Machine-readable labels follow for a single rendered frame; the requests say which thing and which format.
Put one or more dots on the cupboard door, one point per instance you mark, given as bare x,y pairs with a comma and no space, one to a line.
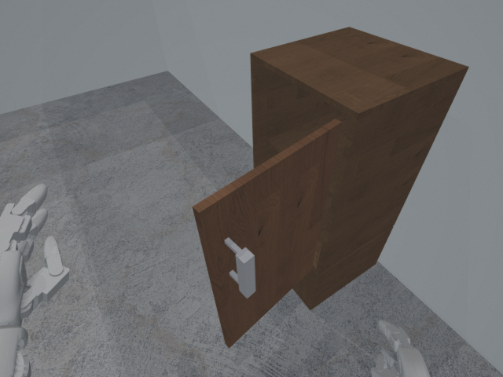
275,211

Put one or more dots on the robot left hand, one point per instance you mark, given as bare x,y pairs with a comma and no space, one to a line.
19,225

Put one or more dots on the robot left forearm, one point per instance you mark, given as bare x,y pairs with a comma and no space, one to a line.
14,361

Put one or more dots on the handle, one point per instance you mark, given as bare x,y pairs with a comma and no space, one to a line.
245,276

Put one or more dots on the robot right hand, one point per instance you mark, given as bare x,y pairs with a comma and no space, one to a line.
408,362

